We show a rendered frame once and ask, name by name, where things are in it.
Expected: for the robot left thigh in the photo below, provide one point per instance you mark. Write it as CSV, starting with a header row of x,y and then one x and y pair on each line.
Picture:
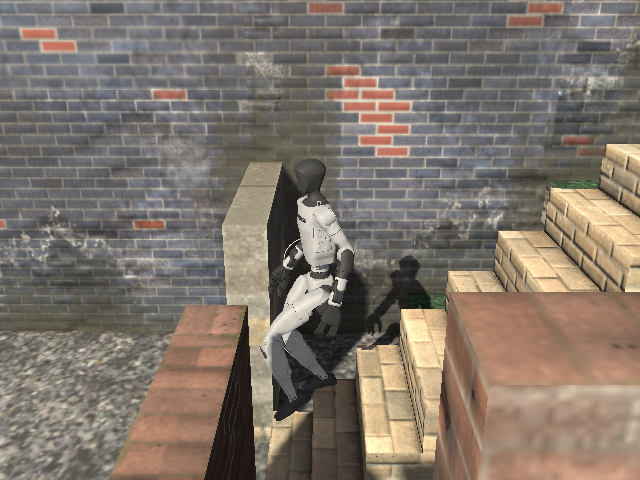
x,y
297,313

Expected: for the robot left forearm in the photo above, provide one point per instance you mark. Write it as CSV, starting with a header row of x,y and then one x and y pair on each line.
x,y
343,271

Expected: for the right robot hand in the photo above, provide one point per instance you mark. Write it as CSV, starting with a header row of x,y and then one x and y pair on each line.
x,y
281,274

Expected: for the robot right shin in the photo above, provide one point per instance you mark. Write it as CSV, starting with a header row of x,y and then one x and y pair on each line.
x,y
307,358

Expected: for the left robot hand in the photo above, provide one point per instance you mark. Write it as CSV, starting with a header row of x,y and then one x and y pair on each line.
x,y
330,316

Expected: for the robot right forearm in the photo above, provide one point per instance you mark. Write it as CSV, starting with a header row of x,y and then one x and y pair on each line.
x,y
295,255

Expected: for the robot left upper arm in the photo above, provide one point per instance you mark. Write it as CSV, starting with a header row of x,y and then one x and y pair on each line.
x,y
327,220

